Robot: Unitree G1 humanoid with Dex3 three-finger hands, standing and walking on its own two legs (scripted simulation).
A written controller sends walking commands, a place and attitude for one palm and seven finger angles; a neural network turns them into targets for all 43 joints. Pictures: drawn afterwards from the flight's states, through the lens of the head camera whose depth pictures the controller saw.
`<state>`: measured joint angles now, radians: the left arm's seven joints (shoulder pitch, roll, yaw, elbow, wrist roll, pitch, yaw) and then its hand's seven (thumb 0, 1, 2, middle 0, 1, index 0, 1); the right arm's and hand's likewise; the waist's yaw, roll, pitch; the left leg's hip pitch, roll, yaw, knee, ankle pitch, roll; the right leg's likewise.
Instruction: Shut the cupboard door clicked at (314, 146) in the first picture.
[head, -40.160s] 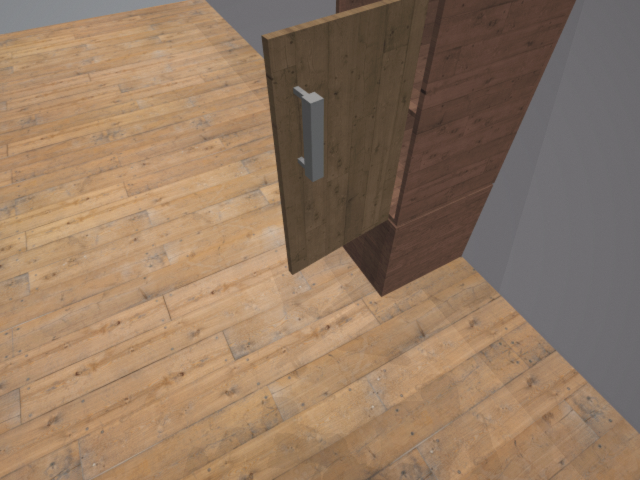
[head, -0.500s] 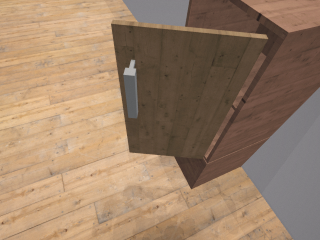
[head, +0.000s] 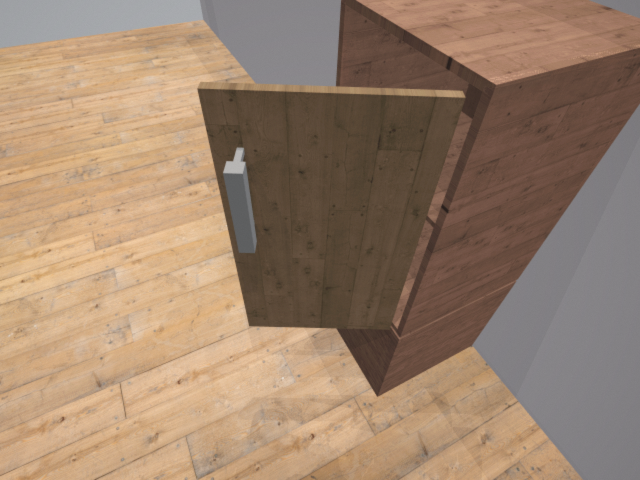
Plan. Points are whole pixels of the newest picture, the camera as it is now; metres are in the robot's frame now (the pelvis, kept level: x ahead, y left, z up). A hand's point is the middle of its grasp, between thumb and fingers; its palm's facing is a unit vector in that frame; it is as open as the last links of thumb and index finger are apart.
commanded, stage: come to a stop and stand still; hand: left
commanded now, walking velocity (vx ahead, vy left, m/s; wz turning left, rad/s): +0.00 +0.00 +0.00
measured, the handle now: (244, 201) +0.48 +0.15 +0.07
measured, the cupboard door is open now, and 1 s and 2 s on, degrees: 62 62 62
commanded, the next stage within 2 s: look again from close up in 0.24 s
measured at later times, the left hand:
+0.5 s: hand out of the picture +0.01 +0.18 -0.18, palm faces +0.04 -0.97 -0.23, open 7.4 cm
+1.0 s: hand out of the picture +0.03 +0.25 -0.17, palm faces +0.01 -0.96 -0.29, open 7.4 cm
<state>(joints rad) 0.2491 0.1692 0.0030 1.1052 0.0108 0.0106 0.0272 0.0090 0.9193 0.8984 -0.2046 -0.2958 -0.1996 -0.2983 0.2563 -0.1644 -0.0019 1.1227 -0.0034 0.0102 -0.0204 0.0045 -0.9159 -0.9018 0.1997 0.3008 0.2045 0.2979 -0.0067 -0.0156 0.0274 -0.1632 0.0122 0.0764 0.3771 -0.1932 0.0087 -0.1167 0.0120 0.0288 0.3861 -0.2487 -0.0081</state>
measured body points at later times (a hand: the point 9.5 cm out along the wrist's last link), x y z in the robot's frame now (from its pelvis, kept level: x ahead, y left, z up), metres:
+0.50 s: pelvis +0.00 +0.00 -0.01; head +0.01 +0.00 +0.44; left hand +0.00 +0.23 -0.16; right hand +0.02 -0.23 -0.17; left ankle +0.01 +0.11 -0.74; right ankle -0.02 -0.11 -0.75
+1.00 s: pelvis -0.03 +0.02 -0.01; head -0.03 +0.03 +0.44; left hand +0.03 +0.30 -0.15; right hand +0.08 -0.25 -0.13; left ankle +0.01 +0.11 -0.75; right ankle -0.02 -0.11 -0.74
